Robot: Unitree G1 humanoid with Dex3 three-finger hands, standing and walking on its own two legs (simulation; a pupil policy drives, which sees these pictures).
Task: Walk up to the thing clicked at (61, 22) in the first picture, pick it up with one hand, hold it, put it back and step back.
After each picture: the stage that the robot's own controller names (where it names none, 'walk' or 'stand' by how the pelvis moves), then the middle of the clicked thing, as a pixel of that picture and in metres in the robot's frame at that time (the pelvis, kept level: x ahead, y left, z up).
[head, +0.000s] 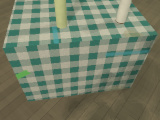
stand; (60, 8) +0.92 +0.15 +0.00
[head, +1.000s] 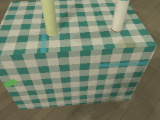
walk; (49, 15) +0.82 +0.24 +0.02
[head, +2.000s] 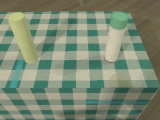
stand; (24, 40) +0.59 +0.30 +0.01
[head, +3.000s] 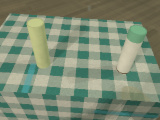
stand; (40, 45) +0.58 +0.22 +0.00
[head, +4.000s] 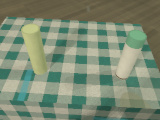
stand; (36, 51) +0.54 +0.23 -0.01
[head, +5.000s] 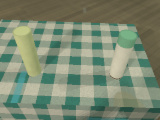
stand; (29, 53) +0.54 +0.26 -0.01
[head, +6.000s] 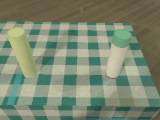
stand; (24, 54) +0.53 +0.28 -0.01
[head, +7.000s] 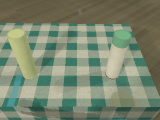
rise first; (24, 56) +0.52 +0.29 -0.01
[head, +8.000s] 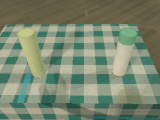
go down; (33, 54) +0.54 +0.27 +0.00
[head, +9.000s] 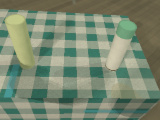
go down; (22, 44) +0.55 +0.25 +0.01
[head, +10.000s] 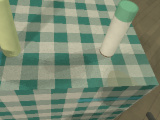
go down; (4, 28) +0.54 +0.26 +0.05
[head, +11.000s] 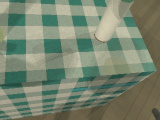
close in; out of the picture +0.54 +0.27 +0.08
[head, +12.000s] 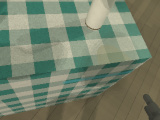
close; out of the picture +0.55 +0.27 +0.11
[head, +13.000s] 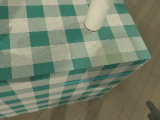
lift; out of the picture +0.50 +0.26 +0.10
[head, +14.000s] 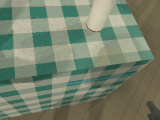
lift; out of the picture +0.49 +0.26 +0.10
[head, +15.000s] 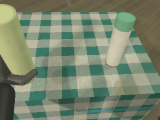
lift; (15, 52) +0.37 +0.19 +0.17
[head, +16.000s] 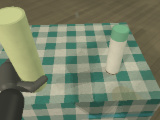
hold; (25, 57) +0.32 +0.17 +0.21
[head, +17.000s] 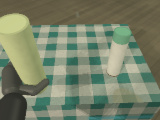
hold; (27, 61) +0.32 +0.16 +0.19
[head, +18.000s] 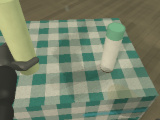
crouch; (18, 39) +0.43 +0.19 +0.18
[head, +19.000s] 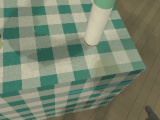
lower; out of the picture +0.52 +0.25 +0.13
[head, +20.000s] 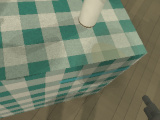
lower; out of the picture +0.53 +0.26 +0.10
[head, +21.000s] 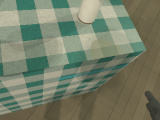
lower; out of the picture +0.54 +0.26 +0.11
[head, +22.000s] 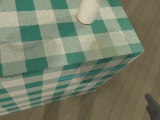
lower; out of the picture +0.54 +0.27 +0.11
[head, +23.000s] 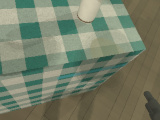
rest; out of the picture +0.54 +0.27 +0.11
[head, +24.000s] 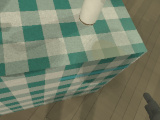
withdraw; out of the picture +0.54 +0.25 +0.11
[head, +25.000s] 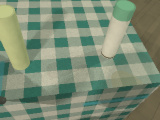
sink last; (13, 42) +0.50 +0.23 +0.06
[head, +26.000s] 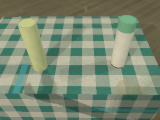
stand; (34, 47) +0.54 +0.25 +0.04
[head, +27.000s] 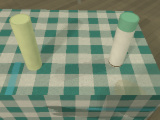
stand; (28, 45) +0.52 +0.24 +0.04
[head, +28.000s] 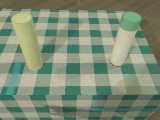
stand; (29, 44) +0.52 +0.24 +0.05
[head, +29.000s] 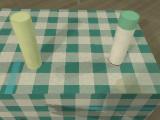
stand; (28, 43) +0.52 +0.24 +0.05
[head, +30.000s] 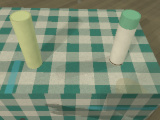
stand; (28, 43) +0.52 +0.24 +0.05
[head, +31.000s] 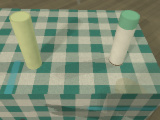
stand; (28, 43) +0.52 +0.24 +0.05
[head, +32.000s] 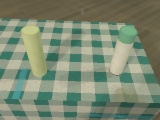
stand; (35, 53) +0.53 +0.23 +0.01
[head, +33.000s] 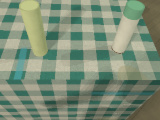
walk; (35, 31) +0.57 +0.21 +0.02
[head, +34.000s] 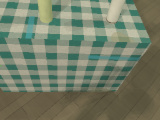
walk; out of the picture +0.79 +0.23 +0.01
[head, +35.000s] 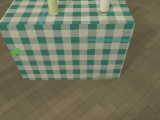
stand; out of the picture +1.10 +0.29 +0.01
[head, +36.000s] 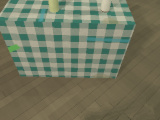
stand; out of the picture +1.10 +0.24 +0.00
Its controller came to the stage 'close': yes
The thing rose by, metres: 0.21
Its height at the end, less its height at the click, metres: +0.00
